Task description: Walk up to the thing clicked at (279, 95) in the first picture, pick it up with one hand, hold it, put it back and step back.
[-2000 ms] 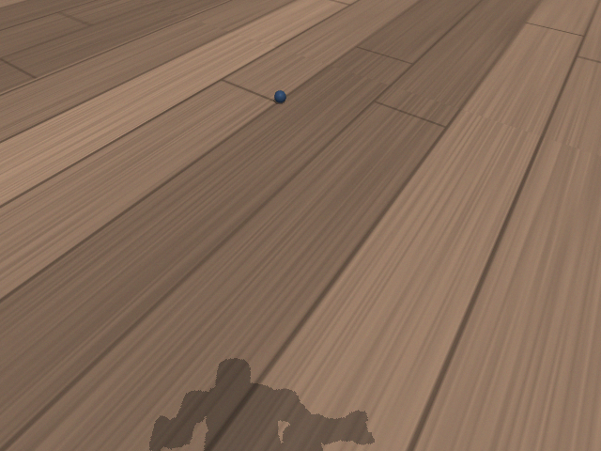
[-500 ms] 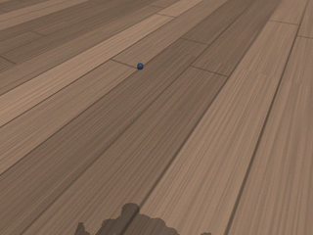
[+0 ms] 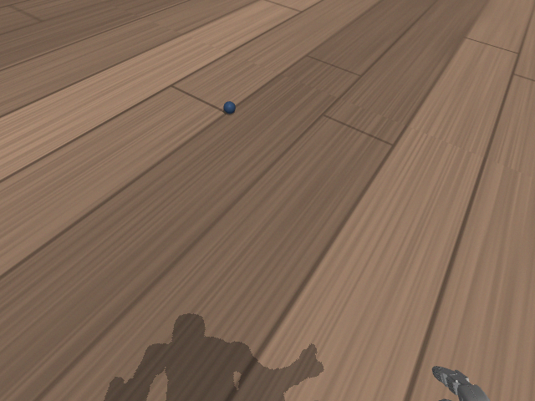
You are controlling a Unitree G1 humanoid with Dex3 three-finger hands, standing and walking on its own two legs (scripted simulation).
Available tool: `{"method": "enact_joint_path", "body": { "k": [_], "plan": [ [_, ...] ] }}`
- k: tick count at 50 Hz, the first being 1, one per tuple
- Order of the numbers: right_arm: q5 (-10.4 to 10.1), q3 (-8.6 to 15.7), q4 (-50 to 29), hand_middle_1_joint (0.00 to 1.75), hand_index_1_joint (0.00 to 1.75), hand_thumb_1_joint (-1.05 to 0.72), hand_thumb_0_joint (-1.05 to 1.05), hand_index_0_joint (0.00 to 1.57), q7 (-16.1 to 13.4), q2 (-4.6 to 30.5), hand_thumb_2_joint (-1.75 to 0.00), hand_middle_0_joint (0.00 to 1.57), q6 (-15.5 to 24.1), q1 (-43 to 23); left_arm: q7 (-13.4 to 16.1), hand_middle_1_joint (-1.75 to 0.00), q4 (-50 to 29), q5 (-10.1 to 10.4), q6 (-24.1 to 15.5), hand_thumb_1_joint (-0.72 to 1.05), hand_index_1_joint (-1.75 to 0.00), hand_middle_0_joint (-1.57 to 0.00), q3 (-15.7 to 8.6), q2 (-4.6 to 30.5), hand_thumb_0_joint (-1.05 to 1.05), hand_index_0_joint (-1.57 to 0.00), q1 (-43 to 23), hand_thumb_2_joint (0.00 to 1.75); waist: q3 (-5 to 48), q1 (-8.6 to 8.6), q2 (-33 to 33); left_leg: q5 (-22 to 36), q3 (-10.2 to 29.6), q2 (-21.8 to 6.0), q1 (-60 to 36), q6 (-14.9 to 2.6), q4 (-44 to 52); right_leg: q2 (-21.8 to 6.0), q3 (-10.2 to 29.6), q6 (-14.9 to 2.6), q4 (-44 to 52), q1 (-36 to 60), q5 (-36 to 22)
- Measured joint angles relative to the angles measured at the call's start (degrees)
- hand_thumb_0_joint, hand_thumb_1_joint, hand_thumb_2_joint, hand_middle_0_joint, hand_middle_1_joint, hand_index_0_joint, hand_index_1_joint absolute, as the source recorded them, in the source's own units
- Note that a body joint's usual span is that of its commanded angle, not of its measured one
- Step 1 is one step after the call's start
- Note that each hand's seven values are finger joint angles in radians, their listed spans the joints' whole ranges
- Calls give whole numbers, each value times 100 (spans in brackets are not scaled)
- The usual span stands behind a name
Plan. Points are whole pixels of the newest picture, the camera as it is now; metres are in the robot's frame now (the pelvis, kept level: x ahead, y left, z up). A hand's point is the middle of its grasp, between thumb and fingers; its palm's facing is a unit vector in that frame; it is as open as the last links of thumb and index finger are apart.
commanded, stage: walk up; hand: left
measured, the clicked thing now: (229, 107) +1.81 +0.16 -0.73
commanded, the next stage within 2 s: none
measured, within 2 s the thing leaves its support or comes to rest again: neither
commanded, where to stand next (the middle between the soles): +1.41 -0.01 m, yaw -2 degrees
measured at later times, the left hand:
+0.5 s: hand (150, 271) +0.36 +0.22 -0.11, palm faces -0.01 -0.91 -0.41, open 7.3 cm
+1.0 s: hand (163, 178) +0.63 +0.25 -0.13, palm faces -0.08 -0.94 -0.34, open 7.3 cm
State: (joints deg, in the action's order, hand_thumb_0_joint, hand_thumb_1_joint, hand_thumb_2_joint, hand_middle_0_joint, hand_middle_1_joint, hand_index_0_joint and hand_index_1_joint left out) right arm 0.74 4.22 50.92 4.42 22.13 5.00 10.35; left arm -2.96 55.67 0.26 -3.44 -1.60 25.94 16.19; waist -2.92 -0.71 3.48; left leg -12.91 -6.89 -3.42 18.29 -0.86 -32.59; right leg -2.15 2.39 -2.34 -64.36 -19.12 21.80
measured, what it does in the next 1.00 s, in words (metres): walks ahead: right foot, then left foot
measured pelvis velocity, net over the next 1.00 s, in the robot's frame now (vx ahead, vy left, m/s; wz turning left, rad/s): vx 0.56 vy -0.03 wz -0.03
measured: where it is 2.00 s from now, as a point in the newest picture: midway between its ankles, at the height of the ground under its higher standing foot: (264, 207)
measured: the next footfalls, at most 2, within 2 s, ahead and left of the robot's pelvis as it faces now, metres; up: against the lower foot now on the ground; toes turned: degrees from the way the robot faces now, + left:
right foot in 0.28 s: +0.35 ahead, -0.17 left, +0.00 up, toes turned -7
left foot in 0.72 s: +0.60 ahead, +0.09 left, +0.00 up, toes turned +7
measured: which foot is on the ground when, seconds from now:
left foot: down 0.00-0.28, up 0.30-0.70, down 0.72-1.00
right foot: up 0.00-0.26, down 0.28-0.74, up 0.76-1.00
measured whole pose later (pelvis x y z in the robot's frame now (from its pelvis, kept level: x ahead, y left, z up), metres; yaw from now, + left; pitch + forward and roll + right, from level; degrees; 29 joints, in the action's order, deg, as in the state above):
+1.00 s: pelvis +0.56 -0.03 +0.01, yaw -2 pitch -2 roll +1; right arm 0.6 2.5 49.5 3.7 22.3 5.2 14.8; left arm -4.1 52.9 -0.4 -3.1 -2.0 25.4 15.5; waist -3.5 -0.1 3.0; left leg -14.5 -8.2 -1.9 8.8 -1.6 -25.5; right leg -6.4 0.0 0.2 -50.5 -30.2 14.9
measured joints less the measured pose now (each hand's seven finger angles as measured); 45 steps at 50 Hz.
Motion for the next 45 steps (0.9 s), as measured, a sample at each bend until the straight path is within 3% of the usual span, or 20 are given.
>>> {"method": "enact_joint_path", "body": {
  "k": [5, 10, 13, 15, 18, 20, 27, 31, 35, 37, 38, 41, 45],
  "plan": [
    [4, -94, 32, 30, 30, -90, 1, 20, -36, 24, -90, 20, 21, 418, -170, -30, -207, -37, -14, 91, -30, -20, -43, 2, 1, -21, -252, 89, 30, 118, 10, -197, -176, 72, -902, 39, 667, -371, -177, 239, 1135, -1014, -450],
    [17, -64, 133, 30, 30, -90, 1, 21, -10, 212, -90, 20, 4, 756, -311, -30, -255, -109, -5, 91, -30, -20, -112, -6, 1, -21, -519, 89, 29, 282, -199, -686, -185, -2, -1584, 203, 807, -488, -379, 207, 2630, -1168, -1393],
    [17, -25, 218, 30, 30, -90, 1, 21, -34, 311, -90, 20, -57, 970, -329, -30, -263, -126, -37, 91, -30, -20, -178, 40, 0, -21, -579, 89, 144, 324, -327, -1294, -122, -151, -1819, 298, 381, -385, -579, 116, 2980, -836, -1538],
    [19, -8, 320, 30, 30, -90, 1, 20, -88, 366, -90, 20, -131, 987, -244, -30, -314, -147, -130, 91, -30, -20, -262, -4, 0, -21, -659, 89, 120, 242, -539, -1606, 122, -382, -1518, 108, -813, -190, -711, 73, 2597, -764, -1238],
    [-19, -53, 445, 30, 30, -90, 1, 20, -152, 373, -90, 20, -244, 770, -134, -30, -453, -62, -218, 91, -30, -20, -202, -177, 0, -21, -643, 89, 13, 101, -702, -1321, 629, -106, -526, -54, -2925, -100, -813, 38, 2421, -497, -821],
    [-56, -87, 443, 30, 30, -90, 1, 20, -137, 380, -90, 20, -234, 612, -94, -30, -470, -40, -229, 91, -30, -20, -129, -290, 0, -21, -528, 89, -4, 31, -800, -876, 649, -47, 69, -112, -3343, -35, -869, 24, 2778, -129, -817],
    [36, -78, 167, 30, 30, -90, 1, 20, 75, 277, -90, 20, -208, 252, -45, -30, -334, -74, -231, 90, -30, -21, -81, -299, 0, -21, 62, 89, 62, -129, -769, -37, 593, -292, 1301, 92, -1919, 174, -952, -12, 3955, 968, -778],
    [81, -39, 139, 30, 30, -90, 1, 20, 167, 285, -90, 20, -241, 95, -59, -30, -294, -110, -228, 90, -30, -21, -133, -192, 0, -21, 291, 89, 17, -240, -651, 480, 552, -399, 1358, 118, -731, 193, -970, 104, 4169, 1446, -498],
    [75, 9, 146, 30, 30, -90, 1, 20, 179, 303, -90, 20, -225, -8, -59, -30, -236, -124, -155, 90, -30, -21, -155, -63, 1, -21, 463, 89, 35, -308, -526, 621, 368, -289, 962, 18, 3, 110, -1005, 288, 3942, 1829, 92],
    [111, 36, 110, 30, 30, -90, 1, 20, 139, 282, -90, 20, -156, -63, -17, -30, -211, -116, -96, 90, -30, -21, -157, 17, 1, -21, 528, 89, 25, -303, -349, 734, 237, -97, 724, -78, 50, -99, -955, 281, 3276, 1777, 569],
    [150, 50, 56, 30, 30, -90, 1, 20, 98, 257, -90, 20, -107, -111, 26, -30, -179, -90, -40, 90, -30, -21, -154, 16, 1, -21, 484, 89, -37, -293, -255, 547, 164, -26, 739, -90, -219, -215, -816, 181, 2505, 1511, 588],
    [16, 18, -127, 30, 30, -90, 1, 20, 0, 136, -90, 20, -13, -119, 101, -30, -106, -30, 43, 91, -30, -20, -48, -16, 1, -21, 323, 89, -129, -162, -196, 108, 118, 1, 497, -104, -409, 22, -170, 19, 393, 491, 363],
    [-58, -135, -190, 30, 30, -90, 1, 20, -75, -17, -90, 20, 7, 89, 43, -30, -175, 18, -15, 91, -30, -20, -14, -5, 1, -20, 170, 89, -96, -57, -14, 34, -40, 98, -227, -78, 198, -121, -20, 76, 171, -499, -195]
  ]
}}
